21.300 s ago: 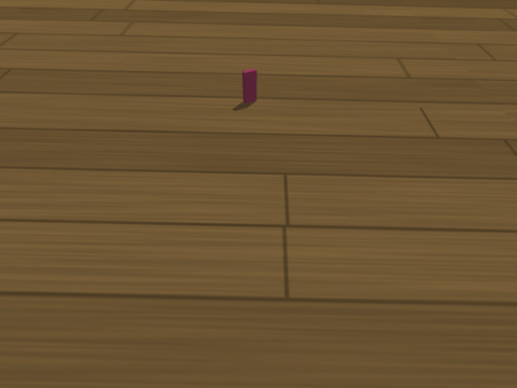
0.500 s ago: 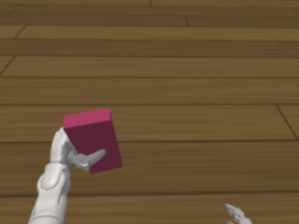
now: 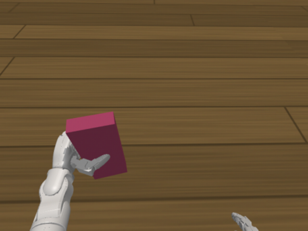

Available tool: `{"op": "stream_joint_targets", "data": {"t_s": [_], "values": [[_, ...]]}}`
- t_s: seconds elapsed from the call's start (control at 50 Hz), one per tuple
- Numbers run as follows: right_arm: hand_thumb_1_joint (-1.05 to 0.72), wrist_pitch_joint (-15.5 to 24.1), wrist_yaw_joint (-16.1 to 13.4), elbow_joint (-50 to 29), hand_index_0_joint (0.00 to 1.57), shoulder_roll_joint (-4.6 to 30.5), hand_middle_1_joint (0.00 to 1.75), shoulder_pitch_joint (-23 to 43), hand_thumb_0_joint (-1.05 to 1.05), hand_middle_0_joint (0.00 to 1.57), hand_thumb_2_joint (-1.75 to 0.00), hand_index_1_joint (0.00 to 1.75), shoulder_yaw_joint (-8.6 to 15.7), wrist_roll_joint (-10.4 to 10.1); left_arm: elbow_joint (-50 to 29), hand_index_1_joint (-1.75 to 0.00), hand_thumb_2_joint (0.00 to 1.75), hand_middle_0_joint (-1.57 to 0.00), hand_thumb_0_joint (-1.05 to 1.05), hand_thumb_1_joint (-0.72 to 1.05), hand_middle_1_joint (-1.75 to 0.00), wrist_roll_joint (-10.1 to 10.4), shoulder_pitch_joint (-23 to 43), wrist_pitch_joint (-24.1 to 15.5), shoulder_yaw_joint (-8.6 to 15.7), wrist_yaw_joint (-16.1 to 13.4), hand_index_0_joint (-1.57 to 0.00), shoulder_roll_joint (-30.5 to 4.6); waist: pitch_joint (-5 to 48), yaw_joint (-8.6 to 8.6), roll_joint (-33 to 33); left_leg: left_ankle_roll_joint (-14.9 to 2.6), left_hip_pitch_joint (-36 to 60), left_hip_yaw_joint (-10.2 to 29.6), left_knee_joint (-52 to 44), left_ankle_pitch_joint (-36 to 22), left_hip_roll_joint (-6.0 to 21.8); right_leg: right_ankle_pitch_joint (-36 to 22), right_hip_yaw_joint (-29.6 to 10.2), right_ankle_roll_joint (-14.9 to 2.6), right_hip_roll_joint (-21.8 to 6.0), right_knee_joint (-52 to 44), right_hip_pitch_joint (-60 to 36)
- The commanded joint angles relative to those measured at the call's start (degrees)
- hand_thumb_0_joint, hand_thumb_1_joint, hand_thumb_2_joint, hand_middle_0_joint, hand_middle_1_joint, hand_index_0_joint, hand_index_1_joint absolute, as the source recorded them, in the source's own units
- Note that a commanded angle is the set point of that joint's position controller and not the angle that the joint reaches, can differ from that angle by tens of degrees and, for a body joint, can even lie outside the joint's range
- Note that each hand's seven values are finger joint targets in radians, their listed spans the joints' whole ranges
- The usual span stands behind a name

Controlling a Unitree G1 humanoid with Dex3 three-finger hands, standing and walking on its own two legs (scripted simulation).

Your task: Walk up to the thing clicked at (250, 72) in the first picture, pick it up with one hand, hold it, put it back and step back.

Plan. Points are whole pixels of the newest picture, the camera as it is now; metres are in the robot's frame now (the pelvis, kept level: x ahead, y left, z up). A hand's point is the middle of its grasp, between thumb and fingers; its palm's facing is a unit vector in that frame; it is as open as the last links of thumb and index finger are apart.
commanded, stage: hold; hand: left
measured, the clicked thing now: (102, 150) +0.33 +0.14 +0.05
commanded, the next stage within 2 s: crouch in 0.46 s
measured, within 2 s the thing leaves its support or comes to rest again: neither
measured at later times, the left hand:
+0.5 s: hand (92, 149) +0.33 +0.16 +0.05, palm faces -0.03 -1.00 +0.00, open 8.3 cm
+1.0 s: hand (99, 163) +0.34 +0.17 -0.04, palm faces +0.04 -1.00 +0.02, open 8.3 cm
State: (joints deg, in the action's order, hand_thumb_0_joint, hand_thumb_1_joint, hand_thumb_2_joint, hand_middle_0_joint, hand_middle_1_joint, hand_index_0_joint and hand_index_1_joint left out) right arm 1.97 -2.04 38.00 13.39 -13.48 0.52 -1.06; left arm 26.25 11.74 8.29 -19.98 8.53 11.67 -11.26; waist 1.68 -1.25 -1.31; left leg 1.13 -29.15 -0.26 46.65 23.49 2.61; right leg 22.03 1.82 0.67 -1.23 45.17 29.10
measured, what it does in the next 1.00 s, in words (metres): stands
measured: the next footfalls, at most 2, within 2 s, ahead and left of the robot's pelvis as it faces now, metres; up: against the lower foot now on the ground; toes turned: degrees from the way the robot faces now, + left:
none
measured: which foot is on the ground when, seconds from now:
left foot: down 0.00-1.00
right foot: down 0.00-1.00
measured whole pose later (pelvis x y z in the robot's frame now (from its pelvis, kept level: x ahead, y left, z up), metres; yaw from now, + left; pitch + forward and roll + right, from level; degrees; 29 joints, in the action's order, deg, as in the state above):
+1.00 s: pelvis -0.01 +0.00 -0.05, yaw +0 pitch +17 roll -1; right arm 3.5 1.0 38.0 14.2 -11.8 1.6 1.5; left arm 40.7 10.3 15.1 -33.3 12.0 10.6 -10.7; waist 4.8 -2.6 0.2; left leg 1.3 -51.5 1.0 64.2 29.2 2.5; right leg 27.9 2.3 0.3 -1.6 62.7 51.2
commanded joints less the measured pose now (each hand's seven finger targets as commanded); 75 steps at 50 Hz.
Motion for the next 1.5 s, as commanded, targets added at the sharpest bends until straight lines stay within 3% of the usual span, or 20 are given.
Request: {"op": "stream_joint_targets", "data": {"t_s": [0.0,0.16,0.24,0.26,0.28,0.36,0.38,0.4,0.44,0.48,0.52,0.68,0.94,1.08,1.18,1.3,1.32,1.36,1.44,1.48], "values": [[-0.90,2.60,-0.66,-7.45,0.20,7.43,0.30,1.67,0.00,0.20,-0.90,0.30,2.86,-0.18,-11.55,-1.45,1.22,-1.32,0.00,0.19,-1.46,0.42,14.03,-3.61,2.17,-0.25,-1.34,-7.58,15.96,-0.28,1.64,-1.40,7.34,-0.03,-5.68,-16.99,-1.78,-17.97,0.52,-1.15,1.53,-5.41,-7.78],[-0.90,2.58,-0.77,-7.02,0.20,7.54,0.30,2.18,0.00,0.20,-0.90,0.30,2.99,-0.22,-10.70,-1.43,1.21,-1.31,0.00,0.19,-1.44,0.74,14.17,-3.64,3.70,-0.42,-1.33,-7.93,13.16,0.14,2.63,-1.56,5.76,-0.06,-6.42,-12.72,-1.84,-14.34,0.50,-1.05,1.29,-6.16,-6.58],[-0.89,2.60,-0.56,-6.88,0.20,7.86,0.30,1.62,0.00,0.20,-0.90,0.30,3.23,0.02,-10.25,-1.43,1.20,-1.30,0.00,0.20,-1.44,0.76,13.86,-3.65,1.45,0.06,-1.32,-6.00,13.92,-0.61,1.55,-1.26,6.31,0.24,-6.17,-14.99,-1.55,-15.85,0.83,-1.34,1.65,-5.16,-6.32],[-0.90,2.73,-0.35,-7.38,0.20,7.75,0.30,1.79,0.00,0.20,-0.90,0.30,3.39,-0.11,-16.95,-1.44,1.21,-1.30,0.00,0.19,-1.44,1.08,16.64,-4.43,3.84,-0.13,-1.32,-8.89,16.76,1.03,-1.32,-0.99,7.04,0.09,-6.12,-15.64,-1.72,-16.41,0.70,-1.47,1.46,-5.08,-7.61],[-0.90,2.47,-0.39,-7.10,0.20,7.48,0.30,1.85,0.00,0.20,-0.90,0.30,3.07,-0.16,-9.20,-1.43,1.20,-1.30,0.00,0.19,-1.44,0.51,13.16,-3.64,3.52,-0.33,-1.32,-7.99,14.39,-0.14,1.53,-1.28,5.96,0.23,-5.91,-14.98,-1.64,-15.78,0.83,-1.32,1.63,-5.11,-6.62],[-0.90,2.77,-0.30,-7.37,0.20,7.63,0.30,2.24,0.00,0.20,-0.90,0.30,3.16,-0.15,-12.65,-1.43,1.20,-1.30,0.00,0.17,-1.44,1.15,14.17,-4.27,1.59,0.36,-1.32,-6.23,14.27,-0.23,1.61,-1.32,5.95,-0.01,-5.80,-14.08,-1.75,-15.45,0.50,-1.20,1.42,-5.40,-6.17],[-0.90,2.67,-0.42,-7.70,0.20,7.69,0.30,2.18,0.00,0.20,-0.90,0.30,3.31,-0.25,-19.26,-1.41,1.19,-1.29,0.00,0.18,-1.42,1.30,17.29,-4.89,3.11,0.15,-1.31,-8.97,17.94,0.85,-0.99,-1.12,7.52,-0.11,-5.89,-14.79,-1.87,-15.87,0.36,-1.34,1.30,-5.43,-7.62],[-0.90,2.68,-0.48,-7.17,0.20,7.48,0.30,1.80,0.00,0.20,-0.90,0.30,3.03,-0.13,-10.77,-1.42,1.18,-1.30,0.00,0.19,-1.43,0.54,13.82,-4.04,2.40,-0.07,-1.32,-7.48,15.26,-0.51,2.10,-1.48,6.41,-0.03,-5.37,-14.67,-1.86,-15.99,0.44,-1.06,1.40,-5.51,-6.90],[-0.90,3.01,-0.34,-7.32,0.20,7.71,0.30,1.63,0.00,0.20,-0.90,0.30,3.24,-0.08,-18.11,-1.43,1.20,-1.30,0.00,0.17,-1.44,0.99,17.83,-4.86,3.40,-0.23,-1.32,-9.18,18.96,0.19,0.00,-1.38,8.21,-0.08,-5.40,-16.17,-1.80,-17.70,0.20,-1.10,1.27,-5.13,-8.30],[-0.90,2.61,-0.51,-7.34,0.20,7.42,0.30,1.52,0.00,0.20,-0.90,0.30,2.97,-0.20,-11.94,-1.43,1.19,-1.30,0.00,0.17,-1.44,0.69,12.56,-3.72,1.19,-0.36,-1.32,-5.67,14.98,-0.52,2.24,-1.42,7.43,0.08,-5.37,-17.43,-1.64,-18.47,0.65,-1.03,1.51,-5.12,-7.07],[-0.90,2.57,-0.45,-7.16,0.20,7.77,0.30,1.67,0.00,0.20,-0.90,0.30,3.28,-0.21,-15.44,-1.43,1.20,-1.30,0.00,0.17,-1.44,0.85,15.83,-4.16,2.96,-0.53,-1.32,-8.39,15.50,-0.13,1.34,-1.45,6.95,0.13,-5.67,-16.15,-1.74,-17.67,0.60,-1.02,1.28,-5.49,-7.45],[-0.86,2.52,0.44,-6.85,0.20,7.48,0.30,1.65,0.00,0.20,-0.89,0.30,3.25,0.18,-5.98,-1.37,1.18,-1.30,0.00,0.23,-1.39,0.53,12.24,-4.59,2.49,-1.32,-1.33,-4.73,10.14,-0.99,3.53,-1.59,1.70,0.42,-4.54,-11.78,-1.56,-13.17,1.03,-1.22,1.50,-4.05,-2.54],[-0.88,3.61,2.83,-4.77,0.20,8.74,0.30,-0.31,0.00,0.20,-0.90,0.30,4.30,2.65,6.36,-1.43,1.21,-1.34,0.00,0.15,-1.44,-0.71,21.03,-18.86,5.24,-0.32,-1.36,-6.21,23.27,-2.37,0.44,-1.51,-14.40,1.87,15.05,-11.22,-2.10,-11.26,-0.05,-1.95,1.27,14.86,16.96],[-0.89,3.26,4.07,-5.50,0.20,10.17,0.30,0.21,0.00,0.20,-0.90,0.30,3.79,3.40,12.11,-1.45,1.24,-1.36,0.00,0.13,-1.45,-0.27,24.36,-25.43,9.43,1.19,-1.37,-9.19,32.58,-1.07,-1.50,-1.58,-30.31,2.73,28.85,-6.97,-2.65,-6.07,-0.62,-2.41,1.05,29.21,31.58],[-0.90,2.90,4.43,-5.08,0.20,11.01,0.30,0.95,0.00,0.20,-0.90,0.30,3.90,3.94,13.99,-1.45,1.26,-1.35,0.00,0.15,-1.45,-0.78,29.00,-27.31,9.05,0.89,-1.36,-9.83,37.38,-2.60,-1.18,-1.76,-39.62,2.96,36.75,-3.44,-2.66,-2.87,-1.39,-2.33,0.96,36.71,38.86],[-0.90,2.42,5.15,-3.41,0.20,11.48,0.30,0.53,0.00,0.20,-0.91,0.30,3.99,4.76,17.27,-1.48,1.30,-1.37,0.00,0.22,-1.47,-1.68,34.67,-28.11,11.60,0.67,-1.37,-13.14,41.76,-3.38,0.85,-2.44,-50.31,2.34,46.69,-1.25,-2.66,-1.51,-2.62,-1.92,1.03,43.70,44.68],[-0.90,2.17,5.22,-3.10,0.20,11.79,0.30,0.36,0.00,0.20,-0.91,0.30,4.07,4.87,17.21,-1.48,1.31,-1.37,0.00,0.23,-1.48,-1.89,36.06,-28.42,14.30,0.50,-1.37,-15.57,42.44,-2.93,0.02,-2.34,-50.84,2.34,47.71,-0.56,-2.57,-0.38,-2.49,-2.01,0.95,44.90,46.29],[-0.90,2.01,5.56,-2.40,0.20,11.90,0.30,0.24,0.00,0.20,-0.91,0.30,3.93,5.34,19.37,-1.50,1.33,-1.38,0.00,0.26,-1.49,-2.56,37.35,-28.45,11.54,1.28,-1.38,-12.87,43.24,-4.51,-1.46,-2.03,-51.58,2.76,49.83,-0.19,-2.57,0.44,-1.23,-2.39,1.11,48.39,50.36],[-0.90,2.01,6.08,-2.13,0.20,12.26,0.30,0.52,0.00,0.20,-0.91,0.30,3.40,5.78,23.08,-1.49,1.32,-1.37,0.00,0.20,-1.49,-3.24,38.04,-28.85,14.41,1.11,-1.38,-15.10,43.10,-3.77,-2.03,-1.80,-57.04,2.49,53.19,3.39,-2.82,4.07,0.32,-2.78,1.23,53.50,55.67],[-0.90,2.05,6.32,-1.99,0.20,12.34,0.30,1.04,0.00,0.20,-0.91,0.30,3.23,6.09,21.84,-1.49,1.32,-1.36,0.00,0.19,-1.48,-3.49,41.98,-29.27,13.19,1.16,-1.37,-14.09,43.93,-4.47,-3.46,-1.61,-57.34,2.39,55.25,4.78,-2.72,5.15,0.96,-2.94,1.20,55.99,59.34]]}}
